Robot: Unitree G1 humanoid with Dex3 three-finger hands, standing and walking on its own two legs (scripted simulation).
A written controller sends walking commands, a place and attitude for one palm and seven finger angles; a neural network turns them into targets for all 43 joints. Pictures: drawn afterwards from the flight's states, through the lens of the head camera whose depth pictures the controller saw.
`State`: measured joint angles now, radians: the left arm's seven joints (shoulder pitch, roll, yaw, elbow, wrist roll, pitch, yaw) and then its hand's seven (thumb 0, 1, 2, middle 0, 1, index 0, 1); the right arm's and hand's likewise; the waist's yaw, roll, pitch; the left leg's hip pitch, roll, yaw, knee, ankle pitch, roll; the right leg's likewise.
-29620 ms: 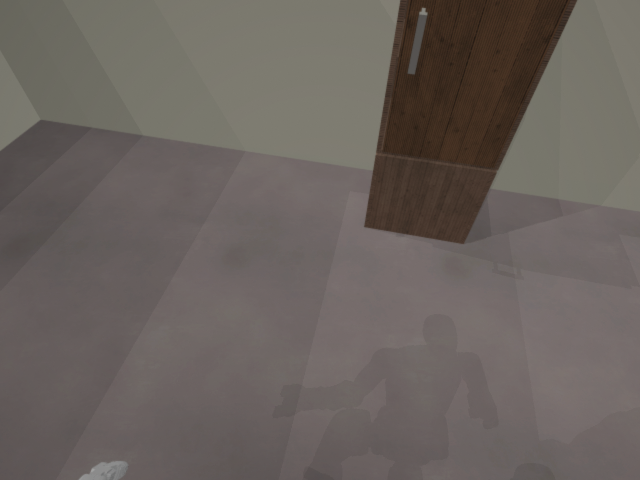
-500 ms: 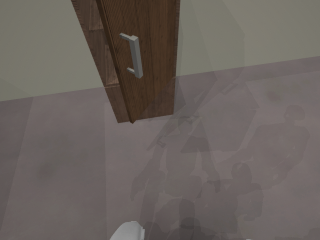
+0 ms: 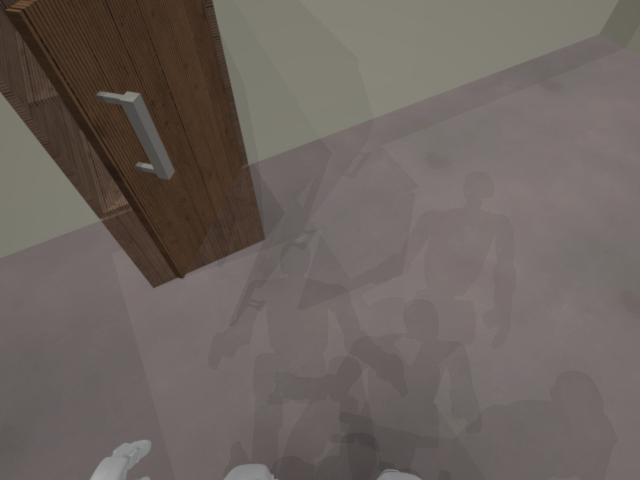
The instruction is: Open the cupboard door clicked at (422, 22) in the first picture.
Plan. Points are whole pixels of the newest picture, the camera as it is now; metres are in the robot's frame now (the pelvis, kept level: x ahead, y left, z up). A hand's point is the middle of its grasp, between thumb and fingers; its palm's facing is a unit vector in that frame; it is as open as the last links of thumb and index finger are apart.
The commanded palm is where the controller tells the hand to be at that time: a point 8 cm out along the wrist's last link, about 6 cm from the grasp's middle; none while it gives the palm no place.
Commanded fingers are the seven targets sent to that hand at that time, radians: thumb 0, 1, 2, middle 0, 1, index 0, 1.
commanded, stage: walk to a spot facing it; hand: left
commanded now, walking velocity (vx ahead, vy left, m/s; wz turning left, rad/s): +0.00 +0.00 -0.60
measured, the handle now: (138, 137) +0.57 +0.33 +0.06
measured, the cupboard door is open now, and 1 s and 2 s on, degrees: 47 47 47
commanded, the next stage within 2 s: none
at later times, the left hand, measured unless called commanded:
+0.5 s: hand (227, 434) +0.19 +0.15 -0.15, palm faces -0.32 -0.92 -0.23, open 7.4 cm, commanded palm none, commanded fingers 0.00 0.90 0.90 -0.20 -0.30 -0.20 -0.30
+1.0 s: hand (307, 326) +0.35 +0.05 -0.14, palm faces -0.59 -0.79 -0.16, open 7.4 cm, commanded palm none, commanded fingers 0.00 0.90 0.90 -0.20 -0.30 -0.20 -0.30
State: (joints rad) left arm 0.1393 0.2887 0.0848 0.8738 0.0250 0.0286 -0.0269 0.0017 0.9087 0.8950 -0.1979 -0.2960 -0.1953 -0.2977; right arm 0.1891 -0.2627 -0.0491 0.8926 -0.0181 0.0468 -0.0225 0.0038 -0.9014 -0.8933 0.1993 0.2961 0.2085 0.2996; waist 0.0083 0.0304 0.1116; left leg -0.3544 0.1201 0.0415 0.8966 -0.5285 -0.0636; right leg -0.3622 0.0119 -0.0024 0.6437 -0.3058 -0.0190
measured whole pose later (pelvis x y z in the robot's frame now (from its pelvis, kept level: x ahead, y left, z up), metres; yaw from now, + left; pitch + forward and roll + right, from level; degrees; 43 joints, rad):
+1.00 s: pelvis +0.16 -0.06 +0.03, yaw -37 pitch +3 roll -1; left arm 0.14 0.24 0.09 0.95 0.04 0.02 -0.07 0.01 0.91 0.90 -0.20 -0.30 -0.19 -0.30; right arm 0.32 -0.18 -0.01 0.96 -0.04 -0.07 -0.01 0.00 -0.90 -0.89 0.20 0.30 0.21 0.30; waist 0.00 -0.02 0.07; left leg -0.16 0.11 0.19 0.40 -0.28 -0.02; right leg -0.57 -0.07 -0.06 0.97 -0.27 0.01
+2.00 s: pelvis +0.47 -0.43 +0.02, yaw -49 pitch +2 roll +0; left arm 0.27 0.18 0.07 1.07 0.03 -0.06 -0.01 -0.01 0.93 0.89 -0.20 -0.30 -0.20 -0.30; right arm 0.23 -0.18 -0.05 1.05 -0.03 -0.02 0.02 0.01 -0.91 -0.89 0.19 0.30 0.20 0.30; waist -0.01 -0.02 0.03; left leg -0.45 0.12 0.12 0.77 -0.34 -0.04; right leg -0.17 -0.02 -0.12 0.41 -0.28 -0.02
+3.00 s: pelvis +0.65 -0.70 +0.01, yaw -28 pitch +2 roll +0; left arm 0.12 0.23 0.06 0.87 0.03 0.01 0.01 0.00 0.91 0.89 -0.20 -0.30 -0.20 -0.30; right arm 0.17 -0.25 -0.08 0.91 -0.02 0.06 0.01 0.00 -0.90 -0.89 0.20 0.30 0.21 0.30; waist -0.02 0.02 0.06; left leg -0.42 0.00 -0.05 0.73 -0.40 -0.03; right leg -0.33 -0.06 -0.04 0.59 -0.32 0.02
